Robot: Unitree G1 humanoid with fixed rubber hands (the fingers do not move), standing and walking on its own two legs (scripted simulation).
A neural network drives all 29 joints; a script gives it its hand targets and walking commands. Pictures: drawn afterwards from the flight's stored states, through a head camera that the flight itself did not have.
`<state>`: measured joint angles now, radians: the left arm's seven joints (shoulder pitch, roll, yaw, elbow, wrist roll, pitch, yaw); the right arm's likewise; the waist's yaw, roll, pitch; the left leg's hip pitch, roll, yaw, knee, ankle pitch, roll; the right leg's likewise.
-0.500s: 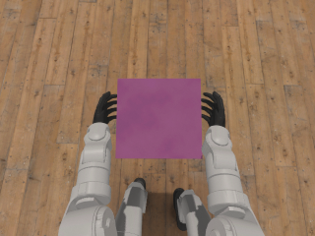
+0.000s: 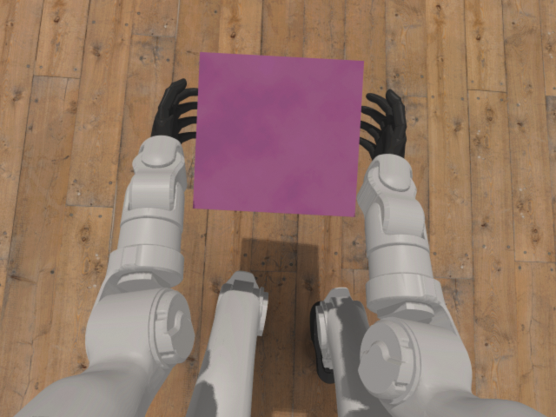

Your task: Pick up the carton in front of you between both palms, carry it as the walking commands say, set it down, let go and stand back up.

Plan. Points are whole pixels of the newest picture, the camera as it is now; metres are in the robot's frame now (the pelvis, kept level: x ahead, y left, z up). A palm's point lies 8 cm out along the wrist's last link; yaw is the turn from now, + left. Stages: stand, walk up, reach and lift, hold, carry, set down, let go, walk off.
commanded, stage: set down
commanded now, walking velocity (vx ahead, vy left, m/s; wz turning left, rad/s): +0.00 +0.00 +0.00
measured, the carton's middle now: (277, 149) +0.49 +0.07 -0.19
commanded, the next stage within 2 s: none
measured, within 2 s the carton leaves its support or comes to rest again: rests again in 1.28 s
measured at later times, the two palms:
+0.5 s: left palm (178, 141) +0.49 +0.25 -0.25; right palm (341, 157) +0.50 -0.05 -0.23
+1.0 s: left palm (183, 140) +0.53 +0.26 -0.34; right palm (326, 159) +0.53 -0.04 -0.33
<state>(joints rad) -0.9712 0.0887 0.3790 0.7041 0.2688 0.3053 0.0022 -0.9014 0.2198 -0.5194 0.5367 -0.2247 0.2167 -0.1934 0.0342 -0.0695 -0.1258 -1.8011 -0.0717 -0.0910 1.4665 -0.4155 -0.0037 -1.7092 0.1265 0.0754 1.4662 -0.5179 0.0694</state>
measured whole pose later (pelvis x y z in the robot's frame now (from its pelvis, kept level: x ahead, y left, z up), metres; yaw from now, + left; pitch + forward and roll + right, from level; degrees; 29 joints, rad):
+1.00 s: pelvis -0.02 +0.01 -0.17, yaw -6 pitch +38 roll -7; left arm -1.58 0.47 0.14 1.08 0.04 0.29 -0.04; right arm -1.44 0.01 -0.43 0.80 -0.02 0.21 -0.27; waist 0.11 -0.09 0.37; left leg -2.22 -0.04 -0.07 2.12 -0.57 0.02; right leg -2.11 0.22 0.04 2.09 -0.67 0.13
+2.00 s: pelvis -0.03 +0.00 -0.20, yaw -5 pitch +31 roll -5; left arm -1.60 0.51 0.32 1.17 0.12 0.17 -0.19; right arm -1.51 -0.05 -0.42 0.96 -0.12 0.17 -0.12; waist 0.11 -0.08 0.52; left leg -2.19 0.00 -0.04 2.23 -0.59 0.03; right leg -2.09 0.18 0.01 2.22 -0.69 0.10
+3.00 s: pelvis -0.02 +0.01 -0.04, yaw -3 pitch +42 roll -7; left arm -1.47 0.58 0.26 0.99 0.00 0.27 -0.16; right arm -1.34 -0.09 -0.32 0.69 0.01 0.33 -0.23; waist 0.05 -0.06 0.19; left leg -1.92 -0.03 -0.06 1.62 -0.43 0.03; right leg -1.82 0.10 0.02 1.60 -0.52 0.07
